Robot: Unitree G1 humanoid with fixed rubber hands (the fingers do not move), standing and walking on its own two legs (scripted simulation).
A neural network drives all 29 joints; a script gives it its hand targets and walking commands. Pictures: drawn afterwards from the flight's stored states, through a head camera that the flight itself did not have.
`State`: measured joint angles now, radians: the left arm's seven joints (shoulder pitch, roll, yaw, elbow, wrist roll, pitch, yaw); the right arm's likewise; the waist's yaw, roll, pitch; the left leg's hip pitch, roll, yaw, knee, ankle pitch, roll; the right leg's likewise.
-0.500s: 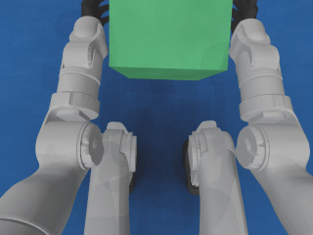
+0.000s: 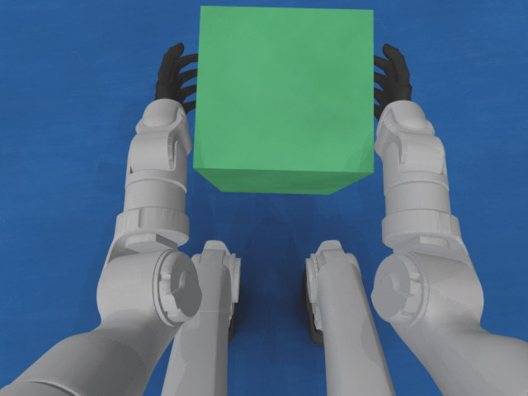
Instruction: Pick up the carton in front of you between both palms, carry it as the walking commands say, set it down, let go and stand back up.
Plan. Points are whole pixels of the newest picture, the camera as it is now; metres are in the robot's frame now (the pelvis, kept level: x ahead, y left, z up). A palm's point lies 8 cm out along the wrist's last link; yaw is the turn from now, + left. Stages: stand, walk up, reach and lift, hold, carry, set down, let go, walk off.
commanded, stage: reach and lift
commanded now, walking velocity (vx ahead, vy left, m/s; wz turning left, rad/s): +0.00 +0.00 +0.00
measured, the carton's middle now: (279, 121) +0.50 -0.01 -0.12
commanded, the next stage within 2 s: none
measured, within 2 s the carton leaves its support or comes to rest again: neither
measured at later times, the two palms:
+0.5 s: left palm (110, 81) +0.44 +0.14 +0.11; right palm (470, 78) +0.44 -0.16 +0.11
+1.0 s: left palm out of the picture +0.39 +0.15 +0.26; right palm out of the picture +0.40 -0.15 +0.26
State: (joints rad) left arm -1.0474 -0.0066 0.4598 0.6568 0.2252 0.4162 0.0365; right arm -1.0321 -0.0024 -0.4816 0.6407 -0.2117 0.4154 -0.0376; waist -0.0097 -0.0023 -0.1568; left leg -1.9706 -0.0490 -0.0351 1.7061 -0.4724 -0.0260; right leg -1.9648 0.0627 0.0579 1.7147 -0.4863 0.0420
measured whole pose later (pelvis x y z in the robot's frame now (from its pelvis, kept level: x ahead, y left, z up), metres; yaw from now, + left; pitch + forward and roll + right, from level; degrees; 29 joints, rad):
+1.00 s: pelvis +0.09 +0.00 +0.26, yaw +0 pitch +5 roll +0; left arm -0.29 -0.16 0.29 0.41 0.23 0.49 0.01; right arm -0.30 0.16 -0.31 0.42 -0.23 0.48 -0.02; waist 0.00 -0.01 -0.10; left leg -0.42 -0.02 -0.06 0.60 -0.27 -0.01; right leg -0.42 0.03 0.07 0.60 -0.28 0.01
